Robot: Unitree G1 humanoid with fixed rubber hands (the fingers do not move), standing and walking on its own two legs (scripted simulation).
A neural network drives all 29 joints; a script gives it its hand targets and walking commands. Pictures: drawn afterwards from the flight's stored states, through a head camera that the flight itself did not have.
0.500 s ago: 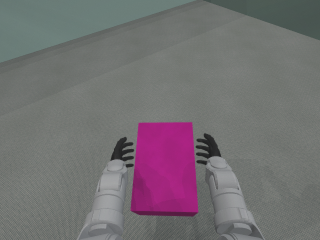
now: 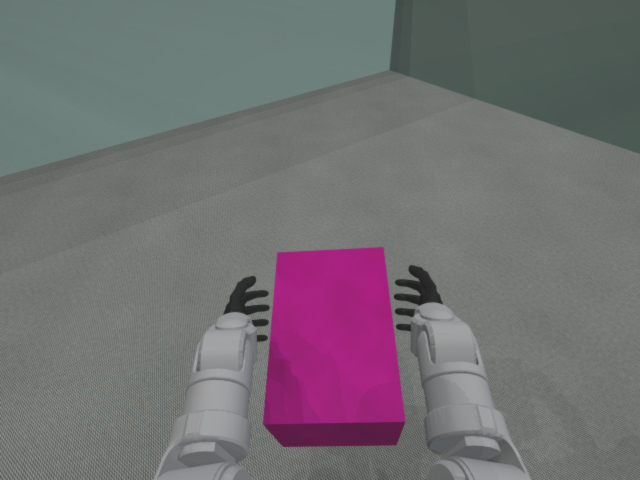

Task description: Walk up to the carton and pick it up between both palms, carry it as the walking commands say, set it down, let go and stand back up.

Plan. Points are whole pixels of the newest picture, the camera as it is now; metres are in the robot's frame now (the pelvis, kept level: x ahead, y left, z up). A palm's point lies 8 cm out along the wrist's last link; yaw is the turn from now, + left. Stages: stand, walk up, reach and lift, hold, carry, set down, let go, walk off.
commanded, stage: reach and lift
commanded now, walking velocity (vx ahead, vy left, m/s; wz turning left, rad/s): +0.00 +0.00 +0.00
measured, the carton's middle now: (334, 344) +0.34 -0.02 -0.04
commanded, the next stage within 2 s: hold in 0.86 s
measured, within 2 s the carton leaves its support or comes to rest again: neither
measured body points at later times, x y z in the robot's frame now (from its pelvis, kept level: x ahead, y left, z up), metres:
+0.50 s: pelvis +0.00 -0.01 +0.00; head -0.05 -0.02 +0.45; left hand +0.31 +0.13 +0.05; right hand +0.33 -0.14 +0.06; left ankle +0.00 +0.13 -0.74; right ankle +0.04 -0.13 -0.74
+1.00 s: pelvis +0.00 -0.01 +0.00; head -0.07 -0.01 +0.45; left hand +0.30 +0.13 +0.05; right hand +0.31 -0.14 +0.06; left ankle +0.00 +0.13 -0.74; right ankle +0.04 -0.13 -0.74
